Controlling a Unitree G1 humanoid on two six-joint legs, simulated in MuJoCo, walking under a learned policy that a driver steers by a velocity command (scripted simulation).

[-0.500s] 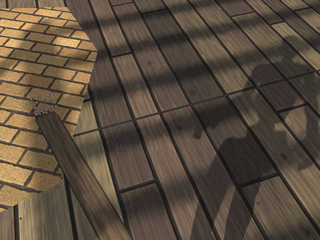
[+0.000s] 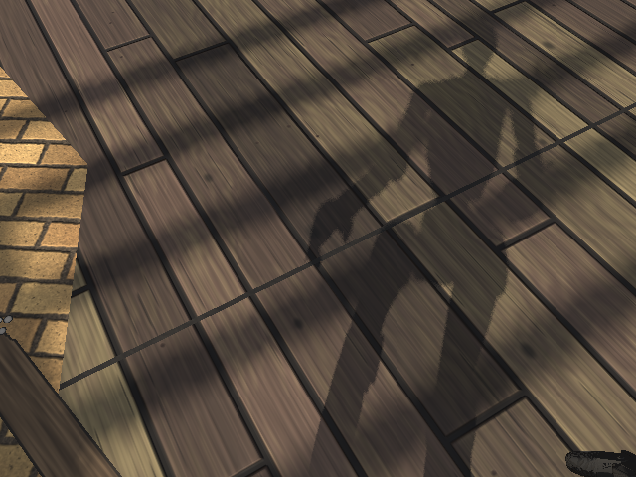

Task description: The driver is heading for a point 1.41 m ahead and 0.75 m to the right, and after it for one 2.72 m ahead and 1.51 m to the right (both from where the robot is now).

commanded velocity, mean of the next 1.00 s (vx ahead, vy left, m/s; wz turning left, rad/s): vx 0.03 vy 0.00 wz -0.56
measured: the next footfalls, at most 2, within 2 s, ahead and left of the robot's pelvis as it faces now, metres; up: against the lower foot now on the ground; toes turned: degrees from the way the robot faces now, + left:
left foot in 0.04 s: +0.17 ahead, +0.12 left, +0.00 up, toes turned -7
right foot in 0.46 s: +0.06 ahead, -0.12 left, +0.00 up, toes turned -19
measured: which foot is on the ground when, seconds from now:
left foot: up 0.00-0.02, down 0.04-0.46, up 0.48-0.92, down 0.94-1.00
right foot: down 0.00-0.04, up 0.06-0.44, down 0.46-0.94, up 0.96-1.00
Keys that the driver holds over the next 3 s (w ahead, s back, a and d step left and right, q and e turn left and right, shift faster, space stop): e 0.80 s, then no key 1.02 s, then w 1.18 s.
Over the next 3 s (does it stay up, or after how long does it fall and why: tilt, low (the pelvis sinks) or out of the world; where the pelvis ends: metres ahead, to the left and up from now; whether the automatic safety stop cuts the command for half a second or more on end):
stays up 0.49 -0.30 0.00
